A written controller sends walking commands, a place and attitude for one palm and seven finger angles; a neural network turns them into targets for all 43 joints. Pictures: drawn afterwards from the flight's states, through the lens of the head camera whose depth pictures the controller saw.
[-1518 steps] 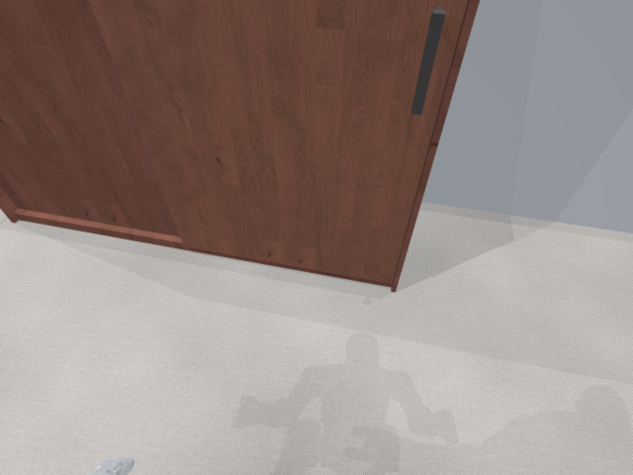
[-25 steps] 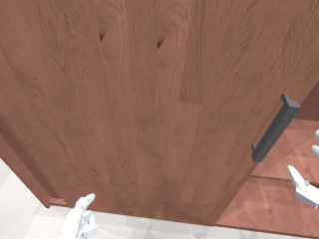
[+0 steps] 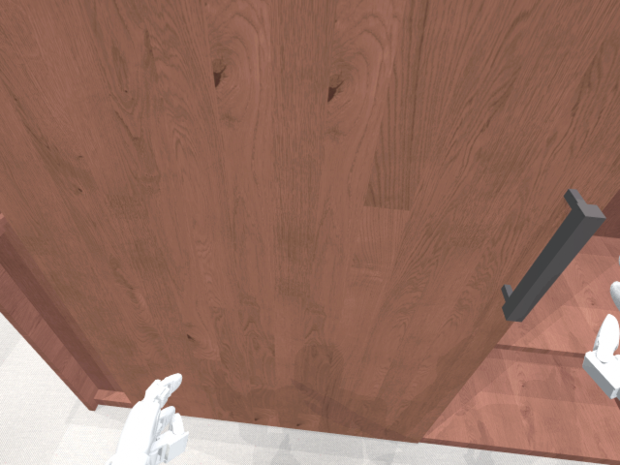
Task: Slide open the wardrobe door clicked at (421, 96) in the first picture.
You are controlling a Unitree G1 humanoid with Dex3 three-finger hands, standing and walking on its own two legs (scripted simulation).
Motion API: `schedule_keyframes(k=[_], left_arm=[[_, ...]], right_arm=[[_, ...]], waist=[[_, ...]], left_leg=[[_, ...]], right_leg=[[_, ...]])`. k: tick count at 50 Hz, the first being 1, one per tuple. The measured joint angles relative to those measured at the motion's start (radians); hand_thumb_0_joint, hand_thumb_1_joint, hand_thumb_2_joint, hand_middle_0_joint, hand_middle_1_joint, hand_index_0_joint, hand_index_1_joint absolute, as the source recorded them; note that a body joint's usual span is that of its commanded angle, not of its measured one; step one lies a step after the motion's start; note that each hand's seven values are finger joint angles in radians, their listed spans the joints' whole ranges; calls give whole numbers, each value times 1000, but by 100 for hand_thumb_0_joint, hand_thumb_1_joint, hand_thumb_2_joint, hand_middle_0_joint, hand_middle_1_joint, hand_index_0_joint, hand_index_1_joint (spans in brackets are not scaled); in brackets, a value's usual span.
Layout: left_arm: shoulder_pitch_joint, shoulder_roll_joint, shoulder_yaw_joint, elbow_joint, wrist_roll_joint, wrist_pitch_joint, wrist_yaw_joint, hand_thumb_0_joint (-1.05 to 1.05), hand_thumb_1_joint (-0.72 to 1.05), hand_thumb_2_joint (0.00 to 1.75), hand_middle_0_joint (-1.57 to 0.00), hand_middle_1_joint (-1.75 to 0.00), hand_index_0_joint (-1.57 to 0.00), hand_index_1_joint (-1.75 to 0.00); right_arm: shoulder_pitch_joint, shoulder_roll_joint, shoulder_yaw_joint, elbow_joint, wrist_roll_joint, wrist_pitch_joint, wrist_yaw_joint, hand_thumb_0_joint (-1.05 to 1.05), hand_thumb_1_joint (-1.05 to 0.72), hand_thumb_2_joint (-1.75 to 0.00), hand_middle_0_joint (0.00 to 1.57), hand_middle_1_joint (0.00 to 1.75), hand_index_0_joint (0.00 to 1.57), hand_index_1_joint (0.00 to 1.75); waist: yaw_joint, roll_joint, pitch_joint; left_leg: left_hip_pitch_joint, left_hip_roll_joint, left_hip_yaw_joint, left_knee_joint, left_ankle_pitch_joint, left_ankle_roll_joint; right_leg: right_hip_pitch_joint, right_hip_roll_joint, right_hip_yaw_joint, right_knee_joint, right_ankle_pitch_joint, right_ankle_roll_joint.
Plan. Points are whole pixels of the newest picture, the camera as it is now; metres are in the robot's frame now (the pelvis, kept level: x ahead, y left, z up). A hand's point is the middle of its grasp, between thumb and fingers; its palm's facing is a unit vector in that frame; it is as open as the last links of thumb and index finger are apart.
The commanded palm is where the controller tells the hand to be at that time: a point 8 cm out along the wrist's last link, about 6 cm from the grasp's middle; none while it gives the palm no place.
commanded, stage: step back with the hand held close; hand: right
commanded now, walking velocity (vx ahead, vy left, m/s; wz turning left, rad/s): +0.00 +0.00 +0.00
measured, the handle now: (540, 259) +0.35 -0.32 +0.12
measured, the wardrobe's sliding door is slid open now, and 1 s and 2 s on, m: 0.68 0.68 0.68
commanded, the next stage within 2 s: stop stepping back and stand still in 1.30 s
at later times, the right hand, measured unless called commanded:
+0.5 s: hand out of the picture +0.17 -0.29 +0.15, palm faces +0.34 +0.81 -0.47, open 7.4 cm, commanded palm +0.11 -0.33 +0.17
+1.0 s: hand out of the picture +0.08 -0.33 +0.15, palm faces +0.48 +0.78 -0.41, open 7.4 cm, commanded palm +0.01 -0.36 +0.17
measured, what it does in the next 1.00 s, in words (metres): shifts its weight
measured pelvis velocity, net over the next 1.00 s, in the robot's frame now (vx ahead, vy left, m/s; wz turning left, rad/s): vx -0.11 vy -0.05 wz -0.05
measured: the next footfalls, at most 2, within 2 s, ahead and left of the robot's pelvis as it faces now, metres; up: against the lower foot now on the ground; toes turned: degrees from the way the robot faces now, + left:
right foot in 1.32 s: -0.05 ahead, -0.15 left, +0.00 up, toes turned -2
left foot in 1.66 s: -0.35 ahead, +0.00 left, +0.00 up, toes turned +8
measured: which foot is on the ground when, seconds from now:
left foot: down 0.00-1.00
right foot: down 0.00-1.00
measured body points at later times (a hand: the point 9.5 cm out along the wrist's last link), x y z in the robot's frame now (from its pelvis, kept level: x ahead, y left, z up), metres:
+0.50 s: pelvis -0.04 -0.04 +0.00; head -0.02 -0.05 +0.44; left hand +0.14 +0.21 -0.07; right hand +0.15 -0.34 +0.18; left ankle -0.05 +0.09 -0.74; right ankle +0.03 -0.11 -0.74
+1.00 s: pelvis -0.11 -0.05 -0.01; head -0.10 -0.09 +0.43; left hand +0.08 +0.17 -0.07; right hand +0.05 -0.37 +0.18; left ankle -0.07 +0.09 -0.74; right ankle +0.02 -0.11 -0.74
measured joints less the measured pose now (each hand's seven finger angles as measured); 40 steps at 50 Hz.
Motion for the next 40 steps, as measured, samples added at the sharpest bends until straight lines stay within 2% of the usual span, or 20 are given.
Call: schedule_keyframes(k=[6, 11, 16, 20, 26, 32, 36, 40], left_arm=[[-1, 3, 0, -3, -2, 10, 1, 1, 91, 90, -20, -30, -20, -30], [-23, 10, 4, -35, -4, 69, -6, 1, 91, 90, -20, -30, -20, -30], [-30, 16, 19, -78, -12, 115, -5, 1, 91, 90, -20, -30, -20, -30], [-22, 15, 27, -98, -17, 126, 3, 1, 91, 90, -20, -30, -20, -30], [0, 5, 24, -111, -15, 101, 7, 1, 91, 90, -20, -30, -20, -30], [24, -6, 20, -108, -15, 55, 4, 1, 91, 90, -20, -30, -20, -30], [18, -16, 16, -84, -14, 35, -5, 1, 91, 90, -21, -30, -20, -30], [17, -27, 12, -66, -7, 16, -5, 1, 91, 90, -21, -30, -20, -30]], right_arm=[[-10, -3, -6, 11, -2, -2, 3, 1, -89, -90, 21, 30, 21, 30], [-26, -23, -51, 11, -21, -54, -7, 1, -89, -90, 21, 30, 21, 30], [37, -27, -41, -39, -23, -57, -11, 1, -89, -90, 21, 30, 21, 30], [78, -55, -37, -78, -20, -64, -13, 1, -89, -90, 21, 30, 22, 30], [90, -105, -87, -115, -24, -101, -24, 1, -89, -90, 21, 30, 22, 30], [65, -102, -127, -104, -46, -136, -26, 1, -89, -90, 21, 30, 22, 30], [71, -69, -126, -106, -46, -146, -28, 1, -89, -90, 21, 30, 22, 30], [74, -44, -102, -121, -54, -155, -30, 1, -89, -90, 21, 30, 22, 30]], waist=[[1, -6, -1], [24, -7, -3], [48, 10, 0], [61, 28, 7], [68, 53, 21], [77, 46, 17], [59, 33, 24], [40, 34, 27]], left_leg=[[0, -5, 4, -11, 6, 1], [-59, -19, 10, -9, 24, -6], [-121, -7, -9, 21, 29, -22], [-157, 3, -19, 41, 35, -33], [-210, 21, -22, 85, 42, -49], [-248, 16, -62, 164, -4, -50], [-262, 7, -60, 150, 13, -64], [-266, 0, -54, 134, 33, -56]], right_leg=[[-6, -4, 5, 0, 3, 2], [-84, -19, 12, 42, -2, 0], [-125, -11, -10, 39, 13, -16], [-151, -4, -22, 43, 25, -30], [-189, 13, -30, 51, 48, -53], [-255, 38, -5, 91, 63, -72], [-286, 32, 6, 99, 83, -68], [-298, 26, 12, 98, 76, -63]])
